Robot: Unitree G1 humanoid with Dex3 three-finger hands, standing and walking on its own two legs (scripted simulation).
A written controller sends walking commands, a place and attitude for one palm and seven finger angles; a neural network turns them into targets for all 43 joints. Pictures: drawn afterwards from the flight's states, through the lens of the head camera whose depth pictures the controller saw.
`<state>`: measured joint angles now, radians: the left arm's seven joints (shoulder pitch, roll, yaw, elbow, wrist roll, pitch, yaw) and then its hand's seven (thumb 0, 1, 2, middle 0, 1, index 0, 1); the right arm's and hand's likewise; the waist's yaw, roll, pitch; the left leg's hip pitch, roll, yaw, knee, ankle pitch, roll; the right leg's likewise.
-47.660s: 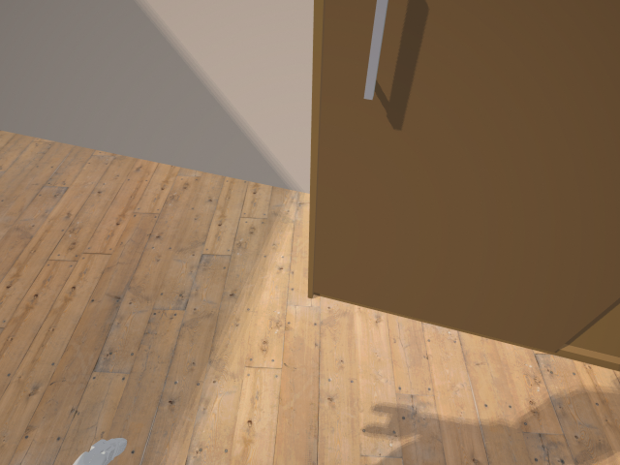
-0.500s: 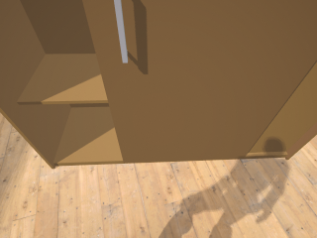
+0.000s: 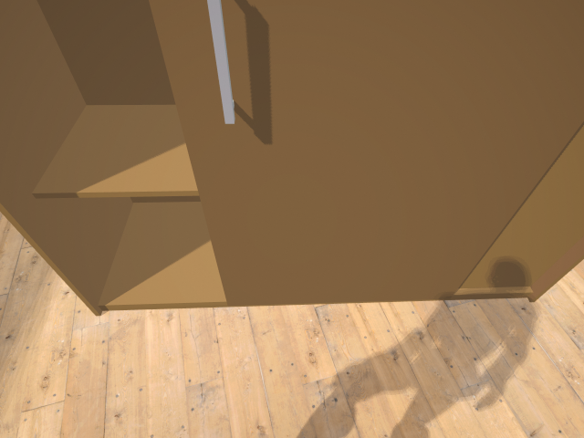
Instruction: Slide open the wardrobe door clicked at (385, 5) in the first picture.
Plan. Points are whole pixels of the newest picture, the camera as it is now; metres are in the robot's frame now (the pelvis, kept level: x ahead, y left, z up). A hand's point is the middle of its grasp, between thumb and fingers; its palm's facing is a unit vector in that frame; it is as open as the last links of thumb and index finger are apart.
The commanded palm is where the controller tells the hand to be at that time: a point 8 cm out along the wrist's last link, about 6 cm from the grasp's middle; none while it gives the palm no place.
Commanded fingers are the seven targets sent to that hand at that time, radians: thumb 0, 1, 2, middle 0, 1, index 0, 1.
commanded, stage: look to check the result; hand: left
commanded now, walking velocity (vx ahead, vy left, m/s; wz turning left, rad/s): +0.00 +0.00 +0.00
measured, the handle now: (222, 51) +0.64 +0.15 +0.22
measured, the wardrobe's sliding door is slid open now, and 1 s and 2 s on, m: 0.47 0.47 0.47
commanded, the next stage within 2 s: stand and wait in 0.06 s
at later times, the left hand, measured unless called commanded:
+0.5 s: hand out of the picture +0.02 +0.19 -0.17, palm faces +0.00 -0.97 -0.22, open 7.3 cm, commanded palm none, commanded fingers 0.00 0.90 0.90 -0.20 -0.30 -0.20 -0.30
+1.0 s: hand out of the picture +0.04 +0.19 -0.17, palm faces +0.00 -0.97 -0.25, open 7.3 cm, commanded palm none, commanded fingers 0.00 0.90 0.90 -0.20 -0.30 -0.20 -0.30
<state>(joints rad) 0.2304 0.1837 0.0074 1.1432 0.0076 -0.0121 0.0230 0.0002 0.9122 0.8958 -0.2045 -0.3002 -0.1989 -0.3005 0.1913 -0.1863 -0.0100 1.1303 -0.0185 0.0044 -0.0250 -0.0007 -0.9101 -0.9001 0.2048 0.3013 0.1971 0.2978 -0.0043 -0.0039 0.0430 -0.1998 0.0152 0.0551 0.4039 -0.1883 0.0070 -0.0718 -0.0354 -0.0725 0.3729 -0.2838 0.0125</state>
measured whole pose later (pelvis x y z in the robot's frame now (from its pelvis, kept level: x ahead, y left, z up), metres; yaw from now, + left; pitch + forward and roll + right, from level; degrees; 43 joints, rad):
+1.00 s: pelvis +0.00 -0.01 +0.00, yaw +0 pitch -1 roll +0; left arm 0.19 0.23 0.01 1.14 0.01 -0.02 0.01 0.00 0.91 0.90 -0.21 -0.30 -0.20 -0.30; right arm 0.16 -0.23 -0.01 1.13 -0.02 0.00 -0.02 0.00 -0.91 -0.90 0.21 0.30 0.20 0.30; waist -0.01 0.00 0.05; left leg -0.17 0.03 0.05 0.36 -0.17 -0.01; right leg -0.04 -0.01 -0.07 0.33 -0.26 -0.01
